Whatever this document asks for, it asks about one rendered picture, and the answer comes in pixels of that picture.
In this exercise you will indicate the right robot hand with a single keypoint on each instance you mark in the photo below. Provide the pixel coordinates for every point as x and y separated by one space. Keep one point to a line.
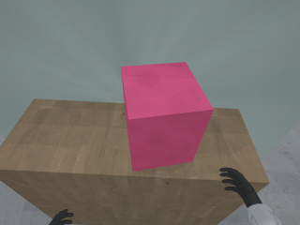
242 186

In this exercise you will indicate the right robot forearm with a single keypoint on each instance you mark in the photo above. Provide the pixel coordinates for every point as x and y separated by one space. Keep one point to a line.
261 214

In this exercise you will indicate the pedestal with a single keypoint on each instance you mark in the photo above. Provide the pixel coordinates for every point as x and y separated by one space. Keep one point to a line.
75 155

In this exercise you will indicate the carton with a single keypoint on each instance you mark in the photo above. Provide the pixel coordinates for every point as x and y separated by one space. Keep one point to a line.
167 114

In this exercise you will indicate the left robot hand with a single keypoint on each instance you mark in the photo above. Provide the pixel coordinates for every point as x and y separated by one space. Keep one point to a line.
61 215

